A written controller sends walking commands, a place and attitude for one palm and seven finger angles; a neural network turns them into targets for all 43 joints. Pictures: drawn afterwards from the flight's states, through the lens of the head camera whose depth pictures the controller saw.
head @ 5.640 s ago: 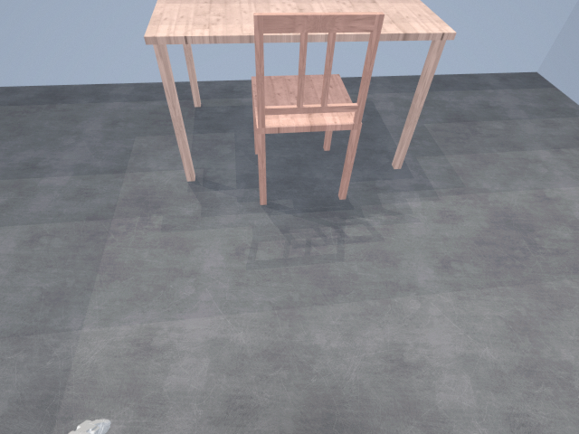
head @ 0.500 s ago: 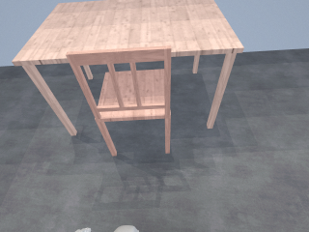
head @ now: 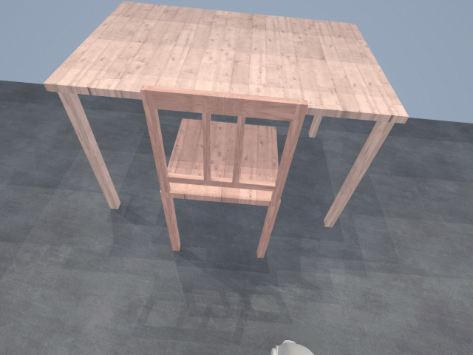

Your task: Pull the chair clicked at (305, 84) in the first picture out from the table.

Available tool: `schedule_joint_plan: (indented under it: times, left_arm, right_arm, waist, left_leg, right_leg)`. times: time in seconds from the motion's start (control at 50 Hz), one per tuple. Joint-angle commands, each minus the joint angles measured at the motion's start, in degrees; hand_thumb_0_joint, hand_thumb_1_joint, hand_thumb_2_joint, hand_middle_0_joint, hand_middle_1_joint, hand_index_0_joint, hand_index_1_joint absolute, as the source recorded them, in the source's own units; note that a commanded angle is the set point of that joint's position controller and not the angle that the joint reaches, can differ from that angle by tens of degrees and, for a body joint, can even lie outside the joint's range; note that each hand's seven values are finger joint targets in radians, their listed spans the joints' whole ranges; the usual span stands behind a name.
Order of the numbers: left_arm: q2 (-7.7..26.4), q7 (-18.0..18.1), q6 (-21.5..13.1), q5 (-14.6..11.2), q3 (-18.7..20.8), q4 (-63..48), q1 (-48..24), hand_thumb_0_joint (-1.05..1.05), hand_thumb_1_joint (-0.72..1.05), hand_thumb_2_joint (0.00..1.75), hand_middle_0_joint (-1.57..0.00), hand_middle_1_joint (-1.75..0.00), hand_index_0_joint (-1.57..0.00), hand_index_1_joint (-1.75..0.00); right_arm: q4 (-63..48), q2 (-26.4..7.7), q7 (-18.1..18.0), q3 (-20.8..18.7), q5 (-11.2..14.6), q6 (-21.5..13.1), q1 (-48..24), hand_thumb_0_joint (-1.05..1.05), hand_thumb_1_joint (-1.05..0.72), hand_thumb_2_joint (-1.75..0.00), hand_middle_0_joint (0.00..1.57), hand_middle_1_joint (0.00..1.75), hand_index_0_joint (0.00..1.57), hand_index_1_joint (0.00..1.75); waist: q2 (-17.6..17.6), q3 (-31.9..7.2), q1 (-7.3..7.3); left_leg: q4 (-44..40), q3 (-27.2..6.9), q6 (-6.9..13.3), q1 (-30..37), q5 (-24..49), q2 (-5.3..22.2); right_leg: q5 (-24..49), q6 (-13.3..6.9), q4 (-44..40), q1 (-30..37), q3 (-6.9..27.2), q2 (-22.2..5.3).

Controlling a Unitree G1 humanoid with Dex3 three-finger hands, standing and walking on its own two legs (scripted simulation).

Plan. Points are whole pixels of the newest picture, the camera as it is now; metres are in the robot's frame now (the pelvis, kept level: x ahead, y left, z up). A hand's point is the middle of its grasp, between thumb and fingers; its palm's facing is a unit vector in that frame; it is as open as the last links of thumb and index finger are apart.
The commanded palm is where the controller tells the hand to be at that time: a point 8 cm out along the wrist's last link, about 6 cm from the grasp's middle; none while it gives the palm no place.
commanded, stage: take the last steps up to it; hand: left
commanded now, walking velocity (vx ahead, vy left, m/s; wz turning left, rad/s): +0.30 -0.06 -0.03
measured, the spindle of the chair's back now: (206, 148) +0.68 +0.13 -0.12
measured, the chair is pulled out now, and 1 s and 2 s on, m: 0.00 0.00 0.00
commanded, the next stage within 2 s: come to a stop and stand still in 0.46 s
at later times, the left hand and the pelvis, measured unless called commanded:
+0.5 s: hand (179, 330) +0.20 +0.12 -0.17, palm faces +0.03 -0.98 -0.19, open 7.2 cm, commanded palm none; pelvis +0.17 -0.06 +0.00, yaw +0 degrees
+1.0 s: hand (174, 319) +0.22 +0.14 -0.18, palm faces +0.03 -0.97 -0.25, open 7.4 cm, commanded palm none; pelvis +0.20 -0.06 -0.01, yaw -2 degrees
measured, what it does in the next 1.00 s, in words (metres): walks ahead: right foot, then left foot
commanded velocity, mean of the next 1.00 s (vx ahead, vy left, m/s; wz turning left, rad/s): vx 0.04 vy -0.04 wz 0.02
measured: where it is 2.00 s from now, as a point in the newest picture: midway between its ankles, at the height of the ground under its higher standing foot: outside the picture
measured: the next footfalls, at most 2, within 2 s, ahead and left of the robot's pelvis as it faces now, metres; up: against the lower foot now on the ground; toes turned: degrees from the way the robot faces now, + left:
right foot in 0.20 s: +0.21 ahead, -0.15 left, +0.00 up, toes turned -8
left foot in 0.62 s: +0.27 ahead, +0.05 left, +0.00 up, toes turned +0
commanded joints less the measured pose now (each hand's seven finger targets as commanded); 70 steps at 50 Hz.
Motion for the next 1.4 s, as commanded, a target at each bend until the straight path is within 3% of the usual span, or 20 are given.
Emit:
schedule_joint_plan:
  times: [0.0, 0.1, 0.14, 0.16, 0.18, 0.2, 0.26, 0.3, 0.36, 0.5, 0.56, 0.64, 0.72, 0.86, 0.96, 1.02, 1.06, 1.08, 1.16, 1.38]
  left_arm:
    - [1.0, -0.2, -1.9, -0.2, 0.3, -5.6, -8.6, 0.0, 0.9, 0.9, -0.2, -0.3, -0.2, -0.3]
    - [0.8, -0.3, -2.7, -0.3, 0.9, -6.7, -10.2, 0.0, 0.9, 0.9, -0.2, -0.3, -0.2, -0.3]
    - [2.5, -0.1, -3.6, -0.1, 1.6, -3.6, -0.2, 0.0, 0.9, 0.9, -0.2, -0.3, -0.2, -0.3]
    - [4.9, 0.3, -4.3, 0.2, 2.4, -1.0, 8.3, 0.0, 0.9, 0.9, -0.2, -0.3, -0.2, -0.3]
    - [10.2, 1.1, -5.0, 0.5, 3.9, 0.8, 15.7, 0.0, 0.9, 0.9, -0.2, -0.3, -0.2, -0.3]
    - [13.6, 1.2, -4.9, -0.6, 4.1, 1.1, 17.1, 0.0, 0.9, 0.9, -0.2, -0.3, -0.2, -0.3]
    - [6.5, 2.1, -4.4, -0.7, 2.4, -3.2, 1.1, 0.0, 0.9, 0.9, -0.2, -0.3, -0.2, -0.3]
    - [2.6, 2.2, -5.1, -0.3, 1.0, -3.9, -2.1, 0.0, 0.9, 0.9, -0.2, -0.3, -0.2, -0.3]
    - [1.8, 2.3, -5.3, 0.0, 0.8, -3.5, -2.2, 0.0, 0.9, 0.9, -0.2, -0.3, -0.2, -0.3]
    - [4.3, 1.8, -5.1, 0.0, 1.2, -1.2, 2.1, 0.0, 0.9, 0.9, -0.2, -0.3, -0.2, -0.3]
    - [3.2, 2.2, -4.5, -0.4, 0.8, -0.2, 1.8, 0.0, 0.9, 0.9, -0.2, -0.3, -0.2, -0.3]
    - [-1.9, 3.7, -2.5, -1.1, -1.4, 2.3, 7.8, 0.0, 0.9, 0.9, -0.2, -0.3, -0.2, -0.3]
    - [2.0, 4.0, -0.3, -0.7, -0.8, 2.1, 6.0, 0.0, 0.9, 0.9, -0.2, -0.3, -0.2, -0.3]
    - [0.6, 3.4, 1.7, -0.1, 1.0, -2.2, 3.9, 0.0, 0.9, 0.9, -0.2, -0.3, -0.2, -0.3]
    - [-0.3, 3.1, 0.7, -0.1, 0.1, -2.2, 4.2, 0.0, 0.9, 0.9, -0.2, -0.3, -0.2, -0.3]
    - [2.6, 3.4, -0.4, 0.5, -0.2, -0.8, 6.7, 0.0, 0.9, 0.9, -0.2, -0.3, -0.2, -0.3]
    - [7.7, 3.3, -1.1, 0.1, -0.3, -2.6, 0.0, 0.0, 0.9, 0.9, -0.2, -0.3, -0.2, -0.3]
    - [8.2, 3.3, -1.5, -0.1, -0.1, -2.8, -1.6, 0.0, 0.9, 0.9, -0.2, -0.3, -0.2, -0.3]
    - [4.6, 3.2, -2.0, -0.7, -0.9, -1.2, -2.1, 0.0, 0.9, 0.9, -0.2, -0.3, -0.2, -0.3]
    - [2.4, 3.0, -1.8, -1.1, -0.5, 1.6, 1.4, 0.0, 0.9, 0.9, -0.2, -0.3, -0.2, -0.3]
  right_arm:
    - [-0.1, -9.8, -0.6, -2.4, 0.0, -0.9, 5.1, 0.0, -0.9, -0.9, 0.2, 0.3, 0.2, 0.3]
    - [1.1, -10.4, -0.7, -2.9, -0.7, -0.7, 5.0, 0.0, -0.9, -0.9, 0.2, 0.3, 0.2, 0.3]
    - [1.5, -10.6, -0.6, -2.8, -0.2, -0.6, 4.6, 0.0, -0.9, -0.9, 0.2, 0.3, 0.2, 0.3]
    - [1.4, -10.0, -0.3, -2.8, 0.3, -0.9, 4.0, 0.0, -0.9, -0.9, 0.2, 0.3, 0.2, 0.3]
    - [0.2, -6.8, 0.3, -2.4, 1.1, -1.3, 6.5, 0.0, -0.9, -0.9, 0.2, 0.3, 0.2, 0.3]
    - [-1.1, -6.7, 0.1, -2.2, 1.3, -1.1, 6.4, 0.0, -0.9, -0.9, 0.2, 0.3, 0.2, 0.3]
    - [-2.2, -5.4, 0.9, -2.8, 0.3, 0.1, -1.6, 0.0, -0.9, -0.9, 0.2, 0.3, 0.2, 0.3]
    - [-1.3, -3.6, 1.1, -2.4, -0.3, 1.5, 1.5, 0.0, -0.9, -0.9, 0.2, 0.3, 0.2, 0.3]
    - [-1.3, -2.8, 1.2, -2.2, -0.4, 2.4, 2.8, 0.0, -0.9, -0.9, 0.2, 0.3, 0.2, 0.3]
    - [-4.4, -3.6, 1.8, -1.8, 0.0, 0.8, -7.0, 0.0, -0.9, -0.9, 0.2, 0.3, 0.2, 0.3]
    - [-3.0, -4.0, 1.2, -1.2, 0.0, 0.1, -6.0, 0.0, -0.9, -0.9, 0.2, 0.3, 0.2, 0.3]
    - [-1.2, -9.8, -0.8, -0.6, 0.5, 0.1, -5.8, 0.0, -0.9, -0.9, 0.2, 0.3, 0.2, 0.3]
    - [-1.6, -10.3, -2.2, -1.7, 0.9, 1.7, -7.6, 0.0, -0.9, -0.9, 0.2, 0.3, 0.2, 0.3]
    - [-5.5, -11.8, -1.6, -3.8, 0.3, 3.6, -11.9, 0.0, -0.9, -0.9, 0.2, 0.3, 0.2, 0.3]
    - [-5.2, -11.6, -0.3, -3.9, -0.1, 3.9, -12.9, 0.0, -0.9, -0.9, 0.2, 0.3, 0.2, 0.3]
    - [-4.8, -8.7, 0.2, -3.6, 0.8, 4.3, -10.9, 0.0, -0.9, -0.9, 0.2, 0.3, 0.2, 0.3]
    - [-5.2, -5.2, 1.0, -2.3, 0.8, 5.0, -10.7, 0.0, -0.9, -0.9, 0.2, 0.3, 0.2, 0.3]
    - [-4.8, -5.6, 1.0, -2.2, 0.3, 5.4, -11.6, 0.0, -0.9, -0.9, 0.2, 0.3, 0.2, 0.3]
    - [-0.3, -5.5, 0.4, -1.2, 0.4, 4.2, -5.2, 0.0, -0.9, -0.9, 0.2, 0.3, 0.2, 0.3]
    - [3.0, -4.9, -0.7, -0.3, 0.2, 3.6, -1.0, 0.0, -0.9, -0.9, 0.2, 0.3, 0.2, 0.3]
  waist:
    - [9.9, 7.9, -2.44]
    - [9.7, 7.9, -2.12]
    - [5.1, 2.2, 2.33]
    - [2.7, -2.7, 6.11]
    - [-9.2, -11.0, 7.59]
    - [-10.1, -13.8, 6.24]
    - [2.1, -0.4, 1.68]
    - [0.4, 1.3, -1.83]
    - [-2.4, 0.8, -3.43]
    - [-2.9, 0.1, 0.24]
    - [-1.9, 0.7, -0.95]
    - [16.8, -4.8, 1.3]
    - [12.8, -3.7, 0.07]
    - [8.5, -7.1, -0.06]
    - [12.6, -5.1, 0.0]
    - [3.9, -2.8, 0.56]
    - [-5.6, 1.2, -1.6]
    - [-12.5, 4.3, -0.66]
    - [-4.4, 3.5, -2.22]
    - [1.9, 3.2, -0.61]
  left_leg:
    - [-5.0, -6.6, 7.2, -1.9, 22.3, 16.0]
    - [-0.6, -6.8, 6.8, -4.3, 26.1, 16.9]
    - [11.6, -4.3, 5.0, -6.6, 34.7, 14.0]
    - [22.7, -1.7, 3.0, -12.8, 29.9, 11.0]
    - [40.8, 2.3, 0.5, -24.9, 7.9, 3.4]
    - [55.9, -1.2, 0.4, -30.6, -17.2, 0.2]
    - [59.6, -6.3, 1.0, -33.8, -6.0, 7.2]
    - [54.1, -5.0, -0.4, -29.2, -2.1, 7.9]
    - [44.2, -2.6, -1.9, -26.4, -1.1, 7.7]
    - [24.5, 0.1, -2.3, -24.7, -0.5, 5.1]
    - [13.6, 0.4, -2.8, -15.7, 7.0, 4.0]
    - [6.4, -12.2, 4.3, -6.8, 51.4, 18.5]
    - [4.5, -11.8, 6.4, -3.3, 60.1, 19.5]
    - [4.0, -7.5, 8.1, -8.9, 37.2, 19.1]
    - [0.1, -9.5, 5.7, -15.2, 7.4, 16.4]
    - [7.2, -5.8, -0.4, -21.4, -5.4, 9.4]
    - [13.3, -1.5, -3.7, -16.4, -6.2, 3.8]
    - [15.7, -2.5, -3.4, -16.6, -4.5, 3.6]
    - [11.6, -4.0, -3.1, -12.9, 6.3, 4.3]
    - [8.0, -4.9, -3.7, -13.2, 8.4, 5.4]
  right_leg:
    - [1.5, -0.7, -8.0, -6.3, -0.6, -1.0]
    - [-0.8, -3.5, -17.6, 3.6, -2.4, 1.6]
    - [3.0, -4.9, -24.3, 18.6, -4.7, 5.2]
    - [5.2, -6.2, -26.0, 31.1, -0.9, 2.5]
    - [8.4, -11.7, -30.6, 43.7, 19.0, -11.9]
    - [8.6, -17.4, -37.8, 43.1, 32.0, -20.4]
    - [-8.2, -14.9, -43.8, 21.2, 21.2, -15.3]
    - [-0.4, -12.4, -45.7, 13.4, 11.4, -11.5]
    - [5.3, -12.6, -46.3, 10.9, 5.9, -9.1]
    - [12.6, -13.0, -42.7, 20.9, 6.0, -8.9]
    - [15.8, -10.1, -37.1, 19.4, 3.9, -6.5]
    - [-7.2, -1.4, -26.0, 19.4, -0.7, 2.0]
    - [-14.9, -0.7, -15.0, 13.8, 2.9, 1.7]
    - [-14.0, 0.3, 1.2, 8.9, 4.8, 2.8]
    - [-11.4, -0.7, -16.8, 16.5, 1.1, 3.1]
    - [-1.9, -2.0, -36.2, 23.5, 5.1, 0.1]
    - [-15.6, -6.8, -45.3, 9.1, 16.0, -10.2]
    - [-16.8, -7.5, -47.6, 5.6, 17.9, -9.1]
    - [-0.4, -6.7, -40.8, 11.8, 10.4, -4.7]
    - [-4.4, -5.0, -41.8, 17.2, 9.5, -1.9]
